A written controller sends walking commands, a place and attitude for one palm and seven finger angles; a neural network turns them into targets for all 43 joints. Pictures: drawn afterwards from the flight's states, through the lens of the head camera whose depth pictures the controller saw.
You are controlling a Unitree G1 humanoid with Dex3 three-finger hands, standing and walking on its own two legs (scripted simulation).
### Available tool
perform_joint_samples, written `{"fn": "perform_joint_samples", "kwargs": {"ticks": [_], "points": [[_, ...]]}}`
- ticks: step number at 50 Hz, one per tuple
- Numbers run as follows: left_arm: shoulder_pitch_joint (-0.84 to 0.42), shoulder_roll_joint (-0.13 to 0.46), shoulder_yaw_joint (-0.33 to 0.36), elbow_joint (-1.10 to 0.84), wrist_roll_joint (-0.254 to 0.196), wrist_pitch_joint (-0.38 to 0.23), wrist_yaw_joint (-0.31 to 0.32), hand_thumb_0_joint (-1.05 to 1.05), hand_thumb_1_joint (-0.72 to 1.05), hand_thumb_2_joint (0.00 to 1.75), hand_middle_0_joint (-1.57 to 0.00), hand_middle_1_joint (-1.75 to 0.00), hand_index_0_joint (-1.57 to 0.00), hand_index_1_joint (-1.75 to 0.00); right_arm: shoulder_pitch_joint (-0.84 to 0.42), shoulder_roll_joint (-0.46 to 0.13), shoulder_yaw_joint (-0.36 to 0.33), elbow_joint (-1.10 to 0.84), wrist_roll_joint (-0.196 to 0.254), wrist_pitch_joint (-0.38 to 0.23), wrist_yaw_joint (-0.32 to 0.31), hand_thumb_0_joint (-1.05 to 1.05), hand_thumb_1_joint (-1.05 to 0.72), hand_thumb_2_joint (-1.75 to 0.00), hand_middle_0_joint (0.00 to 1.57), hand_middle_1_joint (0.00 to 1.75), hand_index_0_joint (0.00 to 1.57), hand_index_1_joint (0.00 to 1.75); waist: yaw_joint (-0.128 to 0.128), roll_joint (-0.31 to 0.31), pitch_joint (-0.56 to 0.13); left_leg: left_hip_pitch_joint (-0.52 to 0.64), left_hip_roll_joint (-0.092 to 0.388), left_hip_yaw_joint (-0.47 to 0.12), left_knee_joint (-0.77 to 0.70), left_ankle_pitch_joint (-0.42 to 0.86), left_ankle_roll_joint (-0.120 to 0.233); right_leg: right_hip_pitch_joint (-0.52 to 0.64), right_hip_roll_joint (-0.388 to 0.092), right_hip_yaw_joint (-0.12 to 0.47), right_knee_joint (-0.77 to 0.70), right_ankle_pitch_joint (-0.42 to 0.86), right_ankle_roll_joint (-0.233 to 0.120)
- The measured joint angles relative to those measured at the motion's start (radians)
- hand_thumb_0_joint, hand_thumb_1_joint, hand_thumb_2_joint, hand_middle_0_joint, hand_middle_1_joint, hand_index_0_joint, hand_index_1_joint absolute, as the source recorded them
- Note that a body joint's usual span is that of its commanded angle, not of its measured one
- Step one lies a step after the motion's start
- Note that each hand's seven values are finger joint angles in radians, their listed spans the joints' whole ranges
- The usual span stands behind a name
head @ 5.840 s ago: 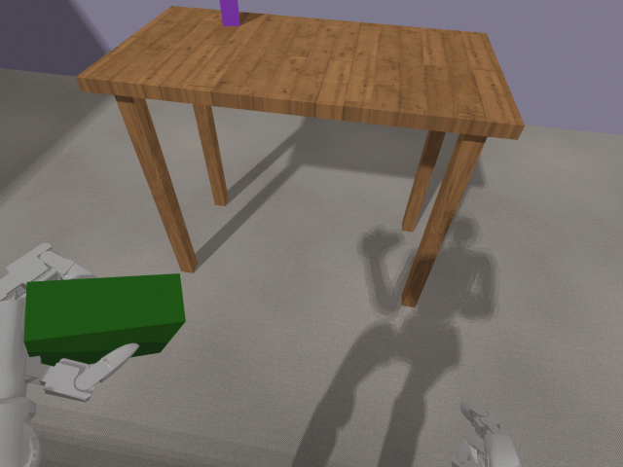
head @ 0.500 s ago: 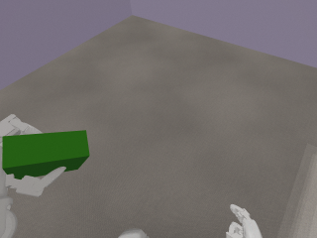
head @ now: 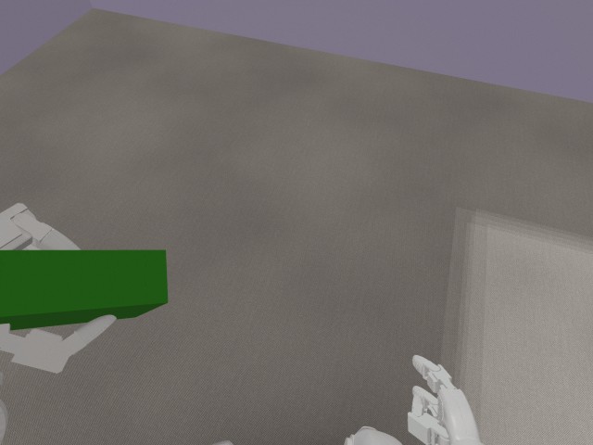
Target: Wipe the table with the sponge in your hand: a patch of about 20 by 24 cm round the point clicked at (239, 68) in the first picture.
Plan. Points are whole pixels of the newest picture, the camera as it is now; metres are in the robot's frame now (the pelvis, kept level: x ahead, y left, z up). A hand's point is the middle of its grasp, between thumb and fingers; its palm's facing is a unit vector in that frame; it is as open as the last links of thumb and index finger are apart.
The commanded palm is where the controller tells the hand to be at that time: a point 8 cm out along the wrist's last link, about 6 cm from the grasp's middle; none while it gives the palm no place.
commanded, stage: walk to a spot facing it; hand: left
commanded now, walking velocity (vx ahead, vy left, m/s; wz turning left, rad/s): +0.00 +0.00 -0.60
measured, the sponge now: (105, 290) +0.24 +0.21 +0.15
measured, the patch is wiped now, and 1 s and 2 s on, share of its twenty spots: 0.00 0.00 0.00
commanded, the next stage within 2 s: turn to face it in 0.04 s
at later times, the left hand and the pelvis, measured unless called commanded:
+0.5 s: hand (194, 292) +0.23 +0.11 +0.18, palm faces +0.18 -0.85 -0.49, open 9.3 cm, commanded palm +0.18 +0.17 +0.18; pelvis -0.04 -0.06 +0.00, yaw -14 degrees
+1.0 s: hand (330, 339) +0.20 -0.01 +0.16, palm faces -0.12 -0.86 -0.49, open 9.3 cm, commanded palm +0.16 +0.08 +0.18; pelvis -0.13 -0.08 -0.02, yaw -31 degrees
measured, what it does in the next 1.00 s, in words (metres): walks backwards, turning right: right foot, then left foot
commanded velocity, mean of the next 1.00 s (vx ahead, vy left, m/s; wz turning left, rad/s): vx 0.00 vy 0.00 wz -0.59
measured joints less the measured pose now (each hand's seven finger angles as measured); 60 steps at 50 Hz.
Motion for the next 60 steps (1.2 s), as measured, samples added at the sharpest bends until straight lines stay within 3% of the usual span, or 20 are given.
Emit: {"fn": "perform_joint_samples", "kwargs": {"ticks": [2, 4, 7, 9, 11, 16, 26, 31, 33, 35, 37, 39, 41, 44, 46, 47, 49, 52, 55, 60], "points": [[0.007, 0.018, 0.004, -0.003, 0.000, 0.012, -0.001, -0.01, -0.44, 1.03, -0.83, -1.37, -0.82, -1.37, 0.018, 0.001, 0.003, 0.001, 0.003, -0.003, 0.001, 0.01, -0.90, -0.90, 0.21, 0.30, 0.20, 0.30, -0.002, 0.004, 0.016, -0.011, 0.022, 0.007, 0.055, -0.025, -0.022, 0.055, 0.006, -0.011, -0.105, 0.059, -0.003], [-0.003, 0.018, 0.001, -0.009, 0.009, 0.013, -0.002, -0.01, -0.44, 1.03, -0.83, -1.37, -0.82, -1.37, 0.013, -0.019, -0.002, 0.015, 0.006, 0.001, -0.001, 0.01, -0.90, -0.90, 0.21, 0.30, 0.20, 0.30, -0.007, 0.032, 0.044, -0.062, 0.045, -0.044, 0.193, -0.110, -0.023, 0.066, 0.030, -0.024, -0.112, 0.081, -0.078], [0.003, -0.002, 0.004, -0.029, -0.008, 0.021, 0.002, -0.01, -0.44, 1.03, -0.83, -1.37, -0.82, -1.37, -0.043, -0.055, -0.016, 0.065, 0.007, 0.032, -0.009, 0.01, -0.90, -0.90, 0.21, 0.30, 0.20, 0.30, -0.019, 0.028, 0.078, -0.182, -0.059, -0.196, 0.514, -0.240, -0.029, 0.030, 0.044, 0.011, -0.066, 0.053, -0.145], [0.027, -0.001, 0.016, -0.045, -0.016, 0.021, 0.007, -0.01, -0.44, 1.03, -0.83, -1.37, -0.83, -1.37, -0.070, -0.071, -0.029, 0.080, 0.006, 0.053, -0.014, 0.02, -0.90, -0.90, 0.20, 0.30, 0.20, 0.30, -0.035, 0.019, 0.086, -0.237, -0.114, -0.237, 0.656, -0.214, -0.035, 0.030, 0.056, 0.033, -0.089, 0.074, -0.154], [0.050, 0.009, 0.032, -0.051, -0.020, 0.012, 0.010, -0.01, -0.44, 1.03, -0.83, -1.37, -0.83, -1.37, -0.085, -0.081, -0.044, 0.085, 0.003, 0.070, -0.019, 0.02, -0.90, -0.90, 0.20, 0.30, 0.20, 0.30, -0.049, 0.013, 0.079, -0.268, -0.145, -0.250, 0.702, -0.180, -0.039, 0.033, 0.070, 0.051, -0.125, 0.101, -0.162], [0.073, 0.037, 0.061, -0.031, -0.031, -0.004, 0.015, -0.01, -0.44, 1.03, -0.83, -1.37, -0.83, -1.37, -0.086, -0.100, -0.071, 0.076, 0.002, 0.093, -0.025, 0.02, -0.91, -0.90, 0.20, 0.30, 0.19, 0.30, -0.056, -0.006, 0.027, -0.271, -0.177, -0.253, 0.612, -0.137, -0.038, 0.036, 0.098, 0.090, -0.206, 0.163, -0.180], [0.030, -0.030, -0.016, 0.016, -0.025, 0.023, 0.024, -0.01, -0.44, 1.03, -0.83, -1.37, -0.83, -1.37, -0.062, -0.118, -0.058, 0.041, 0.003, 0.129, -0.029, 0.01, -0.91, -0.90, 0.20, 0.30, 0.19, 0.30, 0.006, -0.058, -0.085, -0.127, -0.218, -0.275, 0.274, -0.188, -0.006, 0.017, 0.136, 0.184, -0.301, 0.265, -0.188], [-0.009, -0.046, -0.046, 0.020, -0.013, 0.029, 0.013, -0.01, -0.44, 1.03, -0.83, -1.37, -0.83, -1.37, -0.061, -0.098, -0.042, 0.017, -0.002, 0.145, -0.020, 0.01, -0.91, -0.90, 0.20, 0.30, 0.19, 0.30, 0.028, -0.086, -0.118, -0.021, -0.234, -0.249, 0.057, -0.200, 0.025, -0.010, 0.155, 0.226, -0.343, 0.325, -0.178], [-0.026, -0.043, -0.047, 0.020, -0.009, 0.021, 0.005, -0.01, -0.44, 1.03, -0.83, -1.37, -0.83, -1.37, -0.057, -0.092, -0.037, 0.001, -0.006, 0.141, -0.016, 0.01, -0.91, -0.90, 0.20, 0.30, 0.20, 0.30, 0.024, -0.075, -0.124, 0.036, -0.218, -0.232, -0.073, -0.169, 0.050, -0.040, 0.177, 0.228, -0.323, 0.317, -0.155], [-0.053, -0.028, -0.034, 0.028, -0.004, 0.015, -0.005, -0.01, -0.44, 1.03, -0.83, -1.37, -0.83, -1.37, -0.062, -0.070, -0.035, -0.006, -0.008, 0.133, -0.019, 0.01, -0.90, -0.90, 0.20, 0.30, 0.20, 0.30, 0.025, -0.082, -0.093, 0.040, -0.203, -0.211, -0.088, -0.019, 0.043, -0.094, 0.182, 0.218, -0.162, 0.150, -0.093], [-0.050, -0.015, -0.011, 0.040, 0.005, 0.013, -0.012, -0.01, -0.44, 1.03, -0.83, -1.37, -0.83, -1.37, -0.052, -0.041, -0.030, -0.008, -0.004, 0.121, -0.019, 0.01, -0.90, -0.90, 0.20, 0.30, 0.20, 0.30, 0.029, -0.080, -0.074, 0.050, -0.183, -0.186, -0.058, -0.023, 0.023, -0.153, 0.159, 0.172, 0.108, 0.023, -0.046], [-0.038, -0.024, -0.004, 0.053, 0.006, 0.019, -0.012, -0.01, -0.44, 1.03, -0.83, -1.37, -0.83, -1.37, -0.031, -0.026, -0.024, -0.005, 0.004, 0.103, -0.014, 0.01, -0.90, -0.90, 0.20, 0.30, 0.20, 0.30, 0.036, -0.051, -0.065, 0.062, -0.148, -0.167, -0.038, -0.051, 0.007, -0.157, 0.113, 0.125, 0.241, -0.037, -0.021], [-0.029, -0.044, -0.010, 0.058, 0.005, 0.026, -0.005, -0.01, -0.44, 1.03, -0.83, -1.37, -0.83, -1.37, -0.011, -0.019, -0.013, 0.004, 0.010, 0.081, -0.010, 0.01, -0.90, -0.90, 0.20, 0.30, 0.20, 0.30, 0.048, -0.014, -0.051, 0.074, -0.103, -0.144, -0.020, -0.069, -0.009, -0.106, 0.067, 0.089, 0.194, -0.063, -0.007], [-0.040, -0.045, -0.020, 0.055, 0.010, 0.037, 0.004, -0.01, -0.44, 1.03, -0.83, -1.37, -0.83, -1.37, 0.016, -0.012, 0.001, 0.014, 0.012, 0.049, -0.002, 0.01, -0.90, -0.90, 0.20, 0.30, 0.20, 0.30, 0.051, 0.024, -0.019, 0.069, -0.033, -0.121, 0.050, -0.105, -0.039, 0.021, 0.028, 0.061, -0.020, -0.001, -0.001], [-0.080, -0.029, -0.022, 0.051, 0.017, 0.037, 0.004, -0.01, -0.44, 1.03, -0.83, -1.37, -0.83, -1.37, 0.017, -0.016, 0.005, 0.021, 0.015, 0.035, 0.002, 0.01, -0.90, -0.90, 0.20, 0.30, 0.20, 0.30, 0.038, 0.043, 0.016, 0.020, 0.015, -0.139, 0.170, -0.143, -0.043, 0.068, 0.036, 0.033, -0.105, 0.108, -0.041], [-0.105, -0.029, -0.025, 0.054, 0.019, 0.029, 0.003, -0.01, -0.44, 1.03, -0.83, -1.37, -0.83, -1.37, 0.001, -0.024, 0.004, 0.036, 0.014, 0.036, 0.001, 0.01, -0.90, -0.90, 0.21, 0.30, 0.20, 0.30, 0.023, 0.048, 0.039, -0.028, 0.013, -0.180, 0.269, -0.192, -0.035, 0.055, 0.047, 0.026, -0.081, 0.104, -0.072], [-0.114, -0.026, -0.021, 0.042, 0.005, 0.023, 0.002, -0.01, -0.44, 1.03, -0.83, -1.37, -0.83, -1.37, -0.039, -0.039, -0.003, 0.063, 0.013, 0.056, 0.000, 0.01, -0.90, -0.90, 0.21, 0.30, 0.20, 0.30, -0.001, 0.027, 0.073, -0.122, -0.049, -0.250, 0.467, -0.261, -0.029, 0.028, 0.052, 0.045, -0.058, 0.086, -0.110], [-0.033, -0.012, 0.005, -0.024, -0.015, 0.018, 0.002, -0.01, -0.44, 1.03, -0.83, -1.37, -0.83, -1.37, -0.079, -0.065, -0.020, 0.066, 0.006, 0.090, -0.002, 0.02, -0.90, -0.90, 0.20, 0.30, 0.20, 0.30, -0.035, -0.007, 0.090, -0.202, -0.122, -0.271, 0.587, -0.243, -0.027, 0.011, 0.067, 0.095, -0.091, 0.119, -0.120], [0.054, 0.020, 0.035, -0.083, -0.024, 0.001, 0.000, -0.01, -0.44, 1.03, -0.83, -1.37, -0.83, -1.37, -0.082, -0.087, -0.044, 0.057, 0.002, 0.105, -0.008, 0.02, -0.90, -0.90, 0.20, 0.30, 0.20, 0.30, -0.055, -0.033, 0.072, -0.208, -0.156, -0.250, 0.488, -0.209, -0.027, 0.003, 0.082, 0.138, -0.138, 0.165, -0.122], [0.095, 0.059, 0.072, -0.098, -0.024, -0.015, 0.007, -0.01, -0.44, 1.03, -0.83, -1.37, -0.83, -1.37, -0.049, -0.119, -0.067, 0.043, 0.004, 0.111, -0.015, 0.02, -0.91, -0.90, 0.20, 0.30, 0.19, 0.30, -0.042, -0.065, 0.005, -0.117, -0.194, -0.223, 0.194, -0.173, -0.009, -0.025, 0.107, 0.195, -0.178, 0.214, -0.117]]}}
